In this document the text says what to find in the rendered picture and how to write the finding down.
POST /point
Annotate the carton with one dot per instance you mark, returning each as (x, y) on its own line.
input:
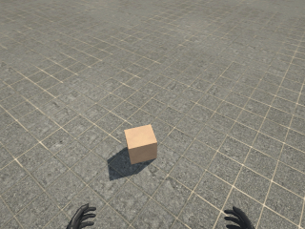
(141, 143)

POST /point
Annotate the robot left hand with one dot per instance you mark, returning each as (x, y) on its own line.
(76, 221)

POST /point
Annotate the robot right hand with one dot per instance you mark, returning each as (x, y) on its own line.
(241, 219)

